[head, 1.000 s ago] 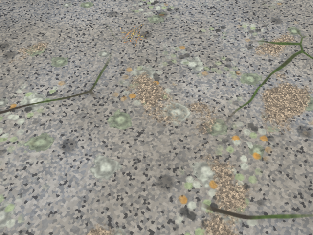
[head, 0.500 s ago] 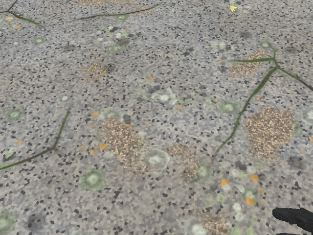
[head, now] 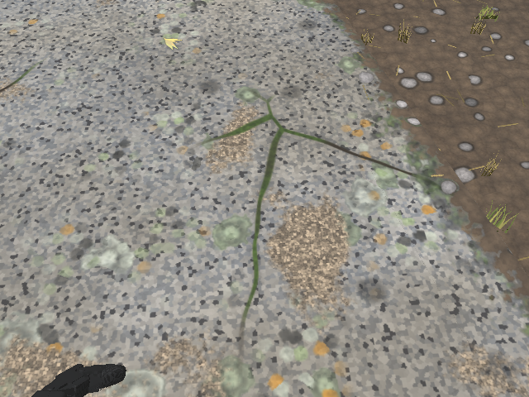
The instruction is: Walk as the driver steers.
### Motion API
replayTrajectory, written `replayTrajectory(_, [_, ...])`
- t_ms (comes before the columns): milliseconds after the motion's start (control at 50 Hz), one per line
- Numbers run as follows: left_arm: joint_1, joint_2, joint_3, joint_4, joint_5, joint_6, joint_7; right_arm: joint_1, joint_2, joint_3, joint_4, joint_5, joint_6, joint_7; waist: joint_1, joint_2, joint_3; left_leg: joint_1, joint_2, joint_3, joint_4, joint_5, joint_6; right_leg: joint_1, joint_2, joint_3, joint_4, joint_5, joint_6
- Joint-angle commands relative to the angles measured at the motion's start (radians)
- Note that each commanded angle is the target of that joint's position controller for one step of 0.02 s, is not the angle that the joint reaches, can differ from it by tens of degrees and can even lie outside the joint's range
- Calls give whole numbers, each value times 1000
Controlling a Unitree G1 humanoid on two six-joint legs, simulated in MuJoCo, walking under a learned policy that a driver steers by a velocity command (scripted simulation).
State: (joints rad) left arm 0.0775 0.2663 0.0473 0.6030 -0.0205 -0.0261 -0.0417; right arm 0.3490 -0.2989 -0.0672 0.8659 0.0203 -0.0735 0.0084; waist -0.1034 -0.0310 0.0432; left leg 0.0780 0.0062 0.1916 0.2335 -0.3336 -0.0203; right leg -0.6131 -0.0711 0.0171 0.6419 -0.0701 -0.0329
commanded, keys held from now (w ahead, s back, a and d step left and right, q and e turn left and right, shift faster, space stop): w+q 1.00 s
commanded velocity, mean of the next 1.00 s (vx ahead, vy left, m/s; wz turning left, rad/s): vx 0.50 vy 0.00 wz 0.38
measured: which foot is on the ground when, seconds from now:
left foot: down 0.00-0.06, up 0.08-0.58, down 0.60-1.00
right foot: up 0.00-0.04, down 0.06-0.62, up 0.64-1.00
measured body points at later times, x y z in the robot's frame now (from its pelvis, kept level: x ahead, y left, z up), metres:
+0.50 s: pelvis +0.28 -0.02 +0.00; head +0.30 -0.01 +0.45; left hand +0.27 +0.26 -0.12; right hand +0.49 -0.23 -0.11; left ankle +0.43 +0.15 -0.69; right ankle +0.17 -0.13 -0.73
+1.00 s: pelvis +0.56 +0.07 +0.01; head +0.58 +0.10 +0.46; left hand +0.65 +0.39 -0.07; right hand +0.74 -0.17 -0.10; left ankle +0.45 +0.12 -0.73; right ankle +0.79 +0.00 -0.70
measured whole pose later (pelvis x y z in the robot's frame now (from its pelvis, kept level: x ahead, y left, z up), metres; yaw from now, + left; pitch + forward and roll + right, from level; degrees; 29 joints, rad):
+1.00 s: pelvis +0.56 +0.07 +0.01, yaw +28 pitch +2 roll +0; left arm 0.02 0.28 0.05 0.69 0.00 -0.10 -0.01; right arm 0.34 -0.29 -0.07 0.75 0.03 -0.04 -0.01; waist -0.08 -0.03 0.03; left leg -0.11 -0.11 -0.18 0.39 -0.30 0.07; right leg -0.59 -0.04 0.11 0.54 0.02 0.07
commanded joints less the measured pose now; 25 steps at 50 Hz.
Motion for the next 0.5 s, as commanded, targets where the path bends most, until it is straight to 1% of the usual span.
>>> replayTrajectory(20, [-37,94,30,-91,10,-20,-7,-11,-205,-44,-25,20,6,-5,81,120,0,1,284,-106,57,805,166,111,62,-61,-74,-97,-52])
replayTrajectory(40, [82,126,50,-59,14,-20,-3,-21,-207,-39,-15,24,13,-7,163,120,-71,-27,260,-82,200,932,146,292,92,-84,-129,-62,-81])
replayTrajectory(60, [243,178,77,-8,16,-17,10,-18,-181,-25,-12,20,13,-10,241,108,-164,-157,215,-63,396,880,115,560,85,-66,-137,1,-109])
replayTrajectory(80, [401,275,99,21,32,-11,31,3,-92,8,-47,-11,3,-5,272,-60,-322,-479,123,-53,763,432,64,930,-168,255,-111,17,-197])
replayTrajectory(100, [386,296,90,11,31,-17,31,85,-33,31,-46,-7,-17,4,206,-204,-473,-693,-25,-225,1019,-275,36,1045,-361,677,-249,-84,-316])
replayTrajectory(120, [350,204,68,12,28,-25,27,-12,-149,-4,-47,28,-25,9,243,-87,-372,-779,23,-317,1089,-242,42,950,-329,582,-289,-124,-268])
replayTrajectory(140, [292,175,56,23,22,-32,25,-79,-155,-9,-75,40,-28,11,216,-90,-213,-816,67,-287,1055,-153,49,804,-286,403,-314,-69,-227])
replayTrajectory(160, [232,141,47,32,20,-39,23,-102,-134,-7,-70,24,-25,5,177,-42,-146,-788,106,-274,996,-69,44,683,-235,303,-345,-30,-195])
replayTrajectory(180, [186,110,39,33,22,-47,19,-88,-126,-13,-61,12,-14,1,143,-62,-99,-744,129,-276,954,-3,34,591,-201,221,-385,8,-178])
replayTrajectory(200, [158,92,36,37,28,-58,19,-46,-109,-13,-44,13,2,1,113,-79,-90,-682,144,-284,946,51,26,527,-182,165,-427,12,-168])
replayTrajectory(240, [140,88,41,58,33,-80,21,-22,-67,-8,-33,15,27,-2,87,-59,-67,-661,144,-283,933,102,10,468,-180,93,-483,70,-175])
replayTrajectory(260, [137,92,43,70,36,-87,24,-38,-60,-9,-39,15,35,-5,83,-49,-43,-685,144,-292,912,133,4,455,-177,53,-500,98,-173])
replayTrajectory(300, [151,99,47,95,44,-91,34,-87,-53,-10,-57,11,39,-7,91,-36,-11,-748,138,-311,832,217,-6,471,-171,-12,-515,133,-164])
replayTrajectory(340, [159,108,49,111,43,-89,43,-131,-43,-6,-72,6,33,1,101,-30,6,-762,127,-303,707,324,-5,493,-156,-76,-524,142,-149])
replayTrajectory(380, [167,127,54,124,38,-86,49,-193,-28,2,-91,1,28,15,123,-18,25,-743,116,-260,582,405,4,506,-152,-129,-536,145,-135])
replayTrajectory(420, [201,145,60,146,31,-79,56,-264,-15,11,-119,-2,26,28,153,-1,52,-753,110,-223,501,425,18,551,-175,-159,-538,159,-132])
replayTrajectory(460, [233,157,66,168,21,-65,58,-315,-15,15,-150,-1,26,41,170,7,69,-788,104,-201,445,392,39,633,-198,-179,-509,198,-127])
replayTrajectory(500, [245,170,72,183,10,-47,61,-344,-23,13,-179,-1,26,54,169,-1,68,-801,88,-169,411,317,65,710,-219,-198,-456,302,-115])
